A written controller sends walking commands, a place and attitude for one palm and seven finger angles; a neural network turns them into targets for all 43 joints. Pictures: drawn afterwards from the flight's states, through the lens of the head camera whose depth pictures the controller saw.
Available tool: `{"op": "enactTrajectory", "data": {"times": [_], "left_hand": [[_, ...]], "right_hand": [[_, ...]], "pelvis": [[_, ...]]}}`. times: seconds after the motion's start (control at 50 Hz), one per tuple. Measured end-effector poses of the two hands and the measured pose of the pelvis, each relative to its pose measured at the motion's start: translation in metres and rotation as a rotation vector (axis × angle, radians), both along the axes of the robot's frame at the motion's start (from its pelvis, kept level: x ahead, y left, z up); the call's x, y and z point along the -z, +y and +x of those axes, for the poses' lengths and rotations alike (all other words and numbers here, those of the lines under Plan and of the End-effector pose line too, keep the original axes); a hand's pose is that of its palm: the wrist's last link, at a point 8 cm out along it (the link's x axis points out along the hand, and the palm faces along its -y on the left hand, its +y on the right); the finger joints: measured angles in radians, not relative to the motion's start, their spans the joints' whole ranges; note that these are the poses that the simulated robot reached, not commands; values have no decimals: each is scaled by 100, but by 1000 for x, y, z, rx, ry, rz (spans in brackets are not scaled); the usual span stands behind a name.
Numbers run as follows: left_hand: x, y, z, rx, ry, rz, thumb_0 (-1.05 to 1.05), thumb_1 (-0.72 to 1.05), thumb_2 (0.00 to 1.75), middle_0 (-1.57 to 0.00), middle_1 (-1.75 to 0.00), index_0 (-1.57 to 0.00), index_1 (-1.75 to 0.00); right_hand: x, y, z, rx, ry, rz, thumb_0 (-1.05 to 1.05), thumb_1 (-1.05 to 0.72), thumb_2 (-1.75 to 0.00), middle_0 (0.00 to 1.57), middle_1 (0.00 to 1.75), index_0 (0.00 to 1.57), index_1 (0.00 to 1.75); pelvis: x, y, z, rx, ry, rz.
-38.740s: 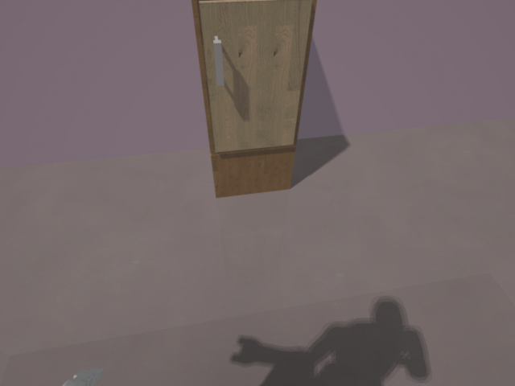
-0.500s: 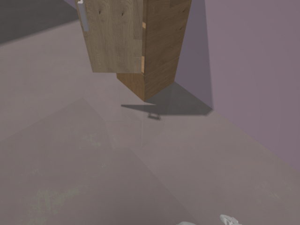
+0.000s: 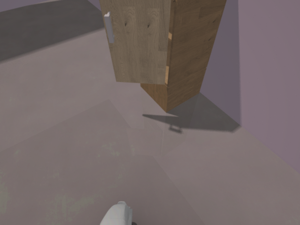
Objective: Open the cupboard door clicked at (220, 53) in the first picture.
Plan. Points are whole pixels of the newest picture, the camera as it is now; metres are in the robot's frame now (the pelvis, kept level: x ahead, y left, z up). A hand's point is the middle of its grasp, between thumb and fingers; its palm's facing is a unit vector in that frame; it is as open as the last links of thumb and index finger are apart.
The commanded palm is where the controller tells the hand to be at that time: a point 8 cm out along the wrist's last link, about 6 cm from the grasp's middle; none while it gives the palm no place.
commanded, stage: take the last steps up to it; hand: left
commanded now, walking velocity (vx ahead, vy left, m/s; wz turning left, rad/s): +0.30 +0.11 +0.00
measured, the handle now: (110, 27) +1.02 +0.31 -0.02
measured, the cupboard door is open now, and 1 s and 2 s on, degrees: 49 49 49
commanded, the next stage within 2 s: come to a stop and stand still in 1.02 s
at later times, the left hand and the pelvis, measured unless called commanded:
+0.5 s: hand (84, 170) +0.29 +0.26 -0.15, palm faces -0.02 -0.98 -0.20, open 7.4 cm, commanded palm none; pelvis +0.17 +0.08 +0.00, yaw -3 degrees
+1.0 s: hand (95, 158) +0.35 +0.25 -0.19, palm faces +0.01 -0.98 -0.18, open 7.2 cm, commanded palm none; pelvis +0.35 +0.07 -0.01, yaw -4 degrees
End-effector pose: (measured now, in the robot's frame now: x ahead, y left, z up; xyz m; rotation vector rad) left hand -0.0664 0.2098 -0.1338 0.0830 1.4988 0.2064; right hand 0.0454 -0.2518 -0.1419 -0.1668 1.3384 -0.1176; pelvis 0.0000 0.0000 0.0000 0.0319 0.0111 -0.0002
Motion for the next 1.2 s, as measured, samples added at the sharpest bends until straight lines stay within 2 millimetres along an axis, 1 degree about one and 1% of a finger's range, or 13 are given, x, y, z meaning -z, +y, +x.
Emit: {"op": "enactTrajectory", "data": {"times": [0.12, 0.16, 0.2, 0.3, 0.42, 0.54, 0.66, 0.72, 0.78, 0.92, 1.06, 1.12, 1.2], "left_hand": [[25, 34, 0, -67, 142, -40, 1, 90, 90, -21, -29, -21, -30], [34, 51, 16, -60, 163, -43, 1, 90, 90, -20, -29, -21, -30], [35, 68, 47, -40, 130, -28, 1, 90, 90, -20, -29, -20, -30], [23, 101, 158, 38, -78, 14, 1, 91, 90, -20, -29, -20, -30], [1, 112, 283, 122, -293, 34, 1, 91, 90, -20, -29, -20, -30], [-10, 95, 376, 206, -385, 25, 1, 91, 90, -20, -29, -20, -30], [-2, 61, 447, 289, -406, 7, 1, 91, 90, -20, -29, -20, -30], [5, 47, 461, 280, -409, -4, 1, 91, 90, -20, -29, -20, -30], [7, 43, 450, 237, -352, -14, 1, 91, 90, -20, -29, -20, -30], [10, 76, 425, 140, -202, 27, -2, 95, 90, -20, -29, -21, -30], [36, 102, 410, 68, -25, -26, 0, 92, 90, -20, -29, -20, -30], [38, 110, 428, 82, 2, -32, 1, 92, 90, -20, -29, -20, -30], [30, 115, 475, 96, -64, -29, 1, 91, 90, -20, -29, -20, -30]], "right_hand": [[11, 53, 108, -102, -143, -13, 1, -91, -90, 20, 30, 19, 29], [12, 71, 131, -100, -198, -23, 1, -91, -90, 20, 30, 20, 29], [8, 85, 141, -89, -214, -18, 1, -91, -90, 20, 30, 20, 29], [-5, 101, 144, -7, -214, -22, -1, -94, -90, 20, 30, 20, 29], [-6, 99, 127, 57, -117, -31, -1, -94, -90, 20, 30, 20, 29], [2, 106, 97, 133, 52, 6, 0, -92, -90, 20, 30, 20, 29], [10, 108, 82, 216, 213, 54, 1, -91, -90, 20, 30, 20, 29], [13, 101, 95, 231, 264, 65, 1, -91, -90, 20, 30, 20, 29], [9, 89, 132, 218, 239, 48, 1, -91, -90, 20, 30, 20, 29], [-3, 72, 268, 129, 26, -4, 1, -91, -90, 20, 30, 20, 29], [-5, 89, 400, 29, -188, -59, 1, -91, -90, 20, 30, 19, 29], [-9, 102, 426, 23, -229, -68, 1, -91, -90, 20, 30, 20, 29], [-12, 119, 430, 35, -188, -58, 0, -91, -90, 20, 30, 20, 29]], "pelvis": [[25, 42, 52, -11, 3, -30], [30, 53, 63, -14, -6, -29], [26, 61, 73, 1, -13, -24], [10, 76, 101, 28, -13, -16], [1, 85, 140, 48, -7, -3], [1, 79, 184, 59, 0, 3], [12, 57, 234, 84, 6, 1], [15, 48, 254, 80, -6, -20], [9, 45, 273, 78, -12, -30], [1, 50, 319, 62, -2, -47], [18, 82, 378, 70, -16, -57], [17, 91, 394, 85, -25, -47], [8, 98, 411, 81, -22, -41]]}}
